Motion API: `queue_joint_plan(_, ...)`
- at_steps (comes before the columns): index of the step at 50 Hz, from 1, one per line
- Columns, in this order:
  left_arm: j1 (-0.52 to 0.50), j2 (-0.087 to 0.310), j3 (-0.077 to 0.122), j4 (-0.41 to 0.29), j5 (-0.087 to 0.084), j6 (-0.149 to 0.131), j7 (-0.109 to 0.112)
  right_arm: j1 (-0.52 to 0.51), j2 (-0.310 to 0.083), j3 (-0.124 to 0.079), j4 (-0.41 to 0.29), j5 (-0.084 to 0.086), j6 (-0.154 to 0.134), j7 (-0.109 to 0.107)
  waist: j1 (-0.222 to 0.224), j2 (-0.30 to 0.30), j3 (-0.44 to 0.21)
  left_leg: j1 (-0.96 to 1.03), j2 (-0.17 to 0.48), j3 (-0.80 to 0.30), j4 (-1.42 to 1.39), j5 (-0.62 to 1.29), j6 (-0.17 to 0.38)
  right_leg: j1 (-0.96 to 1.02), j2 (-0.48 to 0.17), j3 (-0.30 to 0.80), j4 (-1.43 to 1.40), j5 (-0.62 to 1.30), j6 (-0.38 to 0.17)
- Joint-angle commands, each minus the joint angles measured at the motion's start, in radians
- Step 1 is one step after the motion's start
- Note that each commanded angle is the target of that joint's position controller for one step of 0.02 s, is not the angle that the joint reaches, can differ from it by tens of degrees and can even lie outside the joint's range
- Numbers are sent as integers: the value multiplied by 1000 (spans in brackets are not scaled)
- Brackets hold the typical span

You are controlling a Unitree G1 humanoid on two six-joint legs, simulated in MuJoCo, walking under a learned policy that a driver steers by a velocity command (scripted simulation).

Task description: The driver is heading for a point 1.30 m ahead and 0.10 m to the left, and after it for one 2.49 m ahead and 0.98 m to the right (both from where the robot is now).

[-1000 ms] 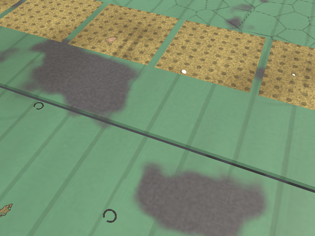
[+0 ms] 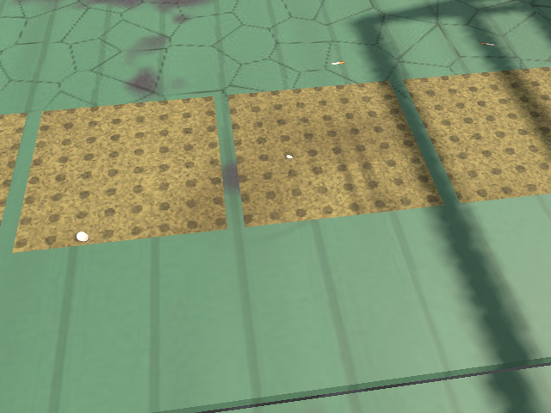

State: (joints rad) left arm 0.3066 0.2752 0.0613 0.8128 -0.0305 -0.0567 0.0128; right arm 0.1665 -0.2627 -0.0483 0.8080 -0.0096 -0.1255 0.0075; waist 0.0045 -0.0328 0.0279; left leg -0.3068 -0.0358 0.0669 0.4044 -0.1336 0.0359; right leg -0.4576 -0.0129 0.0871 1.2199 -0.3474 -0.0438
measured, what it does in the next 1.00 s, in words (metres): walks ahead: right foot, then left foot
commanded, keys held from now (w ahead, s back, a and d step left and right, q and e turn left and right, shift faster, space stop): w+e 0.16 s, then w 0.14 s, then w+q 0.70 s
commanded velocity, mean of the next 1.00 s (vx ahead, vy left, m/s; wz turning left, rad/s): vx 0.50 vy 0.00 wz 0.05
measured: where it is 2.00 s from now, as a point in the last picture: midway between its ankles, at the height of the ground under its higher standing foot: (267, 222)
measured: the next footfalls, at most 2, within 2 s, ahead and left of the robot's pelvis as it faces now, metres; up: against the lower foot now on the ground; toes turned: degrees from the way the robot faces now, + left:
right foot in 0.36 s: +0.34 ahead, -0.19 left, +0.00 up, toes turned -12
left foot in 0.92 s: +0.66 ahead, +0.02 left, +0.03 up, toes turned +9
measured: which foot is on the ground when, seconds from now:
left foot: down 0.00-0.36, up 0.38-0.90, down 0.92-1.00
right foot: up 0.00-0.34, down 0.36-0.94, up 0.96-1.00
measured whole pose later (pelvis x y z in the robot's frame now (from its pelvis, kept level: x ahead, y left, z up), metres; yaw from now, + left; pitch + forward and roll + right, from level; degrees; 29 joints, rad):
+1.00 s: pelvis +0.54 -0.06 +0.00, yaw +8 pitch +2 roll +0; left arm 0.29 0.25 0.05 0.83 -0.02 -0.09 0.01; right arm 0.13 -0.26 -0.06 0.71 0.01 -0.05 0.05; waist 0.00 0.00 0.05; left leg -0.54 -0.07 0.08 0.74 -0.24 0.12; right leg -0.25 -0.05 -0.02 1.18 -0.43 0.00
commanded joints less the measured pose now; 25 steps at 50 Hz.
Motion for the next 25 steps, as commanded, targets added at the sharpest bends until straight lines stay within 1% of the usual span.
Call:
queue_joint_plan(1,29,28,11,-81,-4,5,-6,26,-87,-24,-24,1,-17,4,2,102,-44,155,288,-251,-254,58,169,-178,-120,29,-2,62,5)
queue_joint_plan(3,-19,24,8,-117,3,13,-5,35,-114,-34,-8,7,-22,4,2,85,-18,152,301,-191,-278,128,185,-237,-134,29,-54,106,12)
queue_joint_plan(5,-61,30,7,-144,9,12,-9,47,-137,-42,2,5,-17,1,-5,73,-11,176,305,-129,-285,184,189,-281,-138,29,-131,184,23)
queue_joint_plan(7,-107,31,5,-164,6,4,-20,52,-152,-45,5,4,-9,-2,-19,73,-7,200,288,-55,-279,221,172,-281,-133,10,-244,289,24)
queue_joint_plan(9,-187,18,-4,-190,9,-4,-35,77,-162,-44,13,9,0,-4,-51,67,6,208,271,2,-267,225,153,-247,-117,-31,-374,373,17)
queue_joint_plan(10,-224,10,-8,-204,11,-6,-41,99,-167,-43,20,13,4,-4,-66,64,14,214,270,16,-262,214,149,-227,-105,-54,-428,385,13)
queue_joint_plan(12,-278,6,-13,-230,7,-7,-52,137,-183,-44,36,25,14,0,-83,70,31,251,287,21,-256,186,143,-205,-88,-80,-506,356,1)
queue_joint_plan(14,-310,21,-12,-255,7,-6,-58,161,-199,-47,54,37,27,2,-80,84,49,315,319,15,-230,207,135,-206,-71,-98,-556,265,-22)
queue_joint_plan(15,-306,32,-9,-261,11,-5,-60,163,-206,-49,60,41,35,1,-67,95,43,342,332,18,-197,277,129,-178,-53,-115,-576,209,-37)
queue_joint_plan(16,-279,50,0,-261,15,-7,-61,160,-214,-48,65,45,42,0,-35,112,23,349,333,21,-133,431,121,-105,-25,-135,-607,161,-55)
queue_joint_plan(17,-172,80,19,-235,20,-11,-59,145,-219,-45,71,49,50,-1,40,118,-38,334,310,44,5,590,102,57,13,-164,-670,185,-79)
queue_joint_plan(18,5,134,49,-177,23,-10,-49,154,-195,-32,74,46,53,-4,123,104,-139,236,261,73,215,644,73,323,42,-176,-695,242,-104)
queue_joint_plan(19,193,241,80,-143,32,-4,-26,158,-128,-2,42,16,45,-1,183,-53,-290,-34,192,88,580,257,23,663,-194,106,-673,330,-172)
queue_joint_plan(20,184,302,76,-150,45,-6,-24,269,-25,26,33,25,19,11,83,-247,-421,-345,20,-58,882,-459,-15,851,-426,594,-828,214,-314)
queue_joint_plan(21,189,201,57,-150,45,-17,-30,184,-146,-6,49,66,4,15,146,-99,-377,-425,45,-205,984,-435,-5,778,-413,581,-881,185,-285)
queue_joint_plan(22,128,162,42,-141,39,-23,-33,119,-153,-14,18,80,3,15,113,-96,-224,-487,89,-180,978,-350,4,654,-379,392,-886,241,-241)
queue_joint_plan(23,45,118,28,-144,31,-27,-37,89,-138,-13,16,61,9,8,70,-30,-159,-449,141,-166,914,-255,-1,521,-328,271,-911,283,-205)
queue_joint_plan(24,-15,82,20,-148,32,-33,-40,87,-130,-19,20,45,22,5,33,-46,-109,-409,168,-163,864,-186,-7,422,-287,183,-952,290,-181)
queue_joint_plan(25,-50,56,15,-145,37,-43,-41,124,-119,-22,35,46,41,5,0,-65,-94,-351,185,-170,854,-132,-12,359,-260,117,-995,292,-165)
Keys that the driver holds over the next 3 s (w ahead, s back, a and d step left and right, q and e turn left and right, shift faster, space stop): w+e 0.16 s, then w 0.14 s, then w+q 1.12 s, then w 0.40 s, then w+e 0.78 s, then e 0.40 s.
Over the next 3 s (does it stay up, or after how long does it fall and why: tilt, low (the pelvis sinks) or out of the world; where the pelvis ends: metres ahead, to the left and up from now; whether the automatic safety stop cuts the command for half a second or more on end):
stays up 1.50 0.21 0.02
